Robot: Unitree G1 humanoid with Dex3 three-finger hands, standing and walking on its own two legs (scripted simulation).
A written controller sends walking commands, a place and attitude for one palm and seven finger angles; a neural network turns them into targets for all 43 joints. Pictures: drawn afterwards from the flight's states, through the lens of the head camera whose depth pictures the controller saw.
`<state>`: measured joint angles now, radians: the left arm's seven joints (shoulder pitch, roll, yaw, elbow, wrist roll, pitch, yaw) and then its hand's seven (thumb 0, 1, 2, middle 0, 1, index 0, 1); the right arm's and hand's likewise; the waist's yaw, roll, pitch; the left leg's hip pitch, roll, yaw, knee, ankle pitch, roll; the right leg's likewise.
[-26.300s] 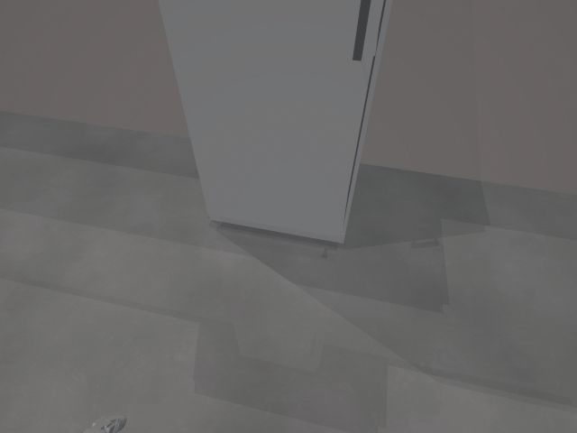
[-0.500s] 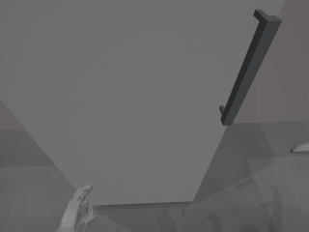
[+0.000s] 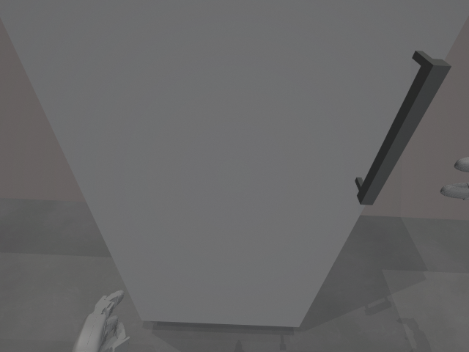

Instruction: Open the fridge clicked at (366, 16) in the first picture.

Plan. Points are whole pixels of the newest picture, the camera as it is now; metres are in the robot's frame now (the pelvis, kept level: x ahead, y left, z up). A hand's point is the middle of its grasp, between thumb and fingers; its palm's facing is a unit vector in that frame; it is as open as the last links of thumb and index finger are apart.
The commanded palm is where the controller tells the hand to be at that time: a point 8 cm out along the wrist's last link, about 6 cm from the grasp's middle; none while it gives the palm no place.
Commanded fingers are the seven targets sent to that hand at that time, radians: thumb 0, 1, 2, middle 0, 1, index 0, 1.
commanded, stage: draw the hand back to the body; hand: right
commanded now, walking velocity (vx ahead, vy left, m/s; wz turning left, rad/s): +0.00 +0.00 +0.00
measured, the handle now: (389, 137) +0.39 -0.23 +0.23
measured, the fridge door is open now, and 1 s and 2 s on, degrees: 0 0 0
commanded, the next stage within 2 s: step back with the hand held close in 1.30 s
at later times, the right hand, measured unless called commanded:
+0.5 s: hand out of the picture +0.20 -0.30 +0.18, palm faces +0.51 +0.82 -0.27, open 12.9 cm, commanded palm +0.16 -0.32 +0.19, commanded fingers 0.00 -0.17 -0.55 0.22 0.73 0.22 0.73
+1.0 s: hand (454, 266) +0.20 -0.26 +0.17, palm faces +0.46 +0.81 -0.37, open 8.1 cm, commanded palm +0.15 -0.29 +0.18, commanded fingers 0.00 -0.90 -0.90 0.20 0.30 0.20 0.30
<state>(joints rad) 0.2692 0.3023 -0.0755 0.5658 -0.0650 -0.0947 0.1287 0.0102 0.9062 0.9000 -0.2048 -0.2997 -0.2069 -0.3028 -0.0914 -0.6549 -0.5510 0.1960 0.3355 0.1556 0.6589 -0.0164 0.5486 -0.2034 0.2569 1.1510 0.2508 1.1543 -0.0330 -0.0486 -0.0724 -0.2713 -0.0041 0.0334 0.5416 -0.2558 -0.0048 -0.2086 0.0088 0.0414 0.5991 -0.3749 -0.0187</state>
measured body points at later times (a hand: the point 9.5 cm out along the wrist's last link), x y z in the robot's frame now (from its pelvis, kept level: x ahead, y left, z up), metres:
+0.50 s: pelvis -0.02 +0.00 +0.00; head -0.04 +0.01 +0.45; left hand +0.15 +0.22 -0.07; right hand +0.17 -0.34 +0.20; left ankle +0.02 +0.13 -0.73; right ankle -0.03 -0.11 -0.73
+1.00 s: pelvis +0.02 +0.00 +0.01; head -0.01 +0.02 +0.46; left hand +0.22 +0.22 -0.06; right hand +0.17 -0.30 +0.19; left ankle +0.02 +0.13 -0.73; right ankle -0.03 -0.11 -0.73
